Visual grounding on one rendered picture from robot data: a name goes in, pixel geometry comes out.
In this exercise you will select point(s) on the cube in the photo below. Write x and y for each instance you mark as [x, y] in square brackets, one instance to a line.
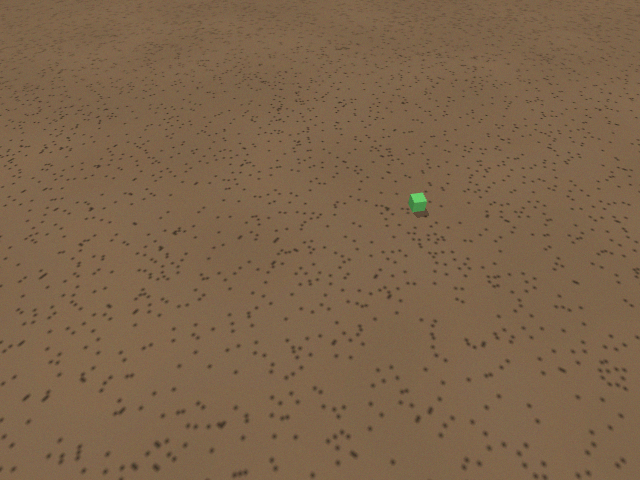
[417, 202]

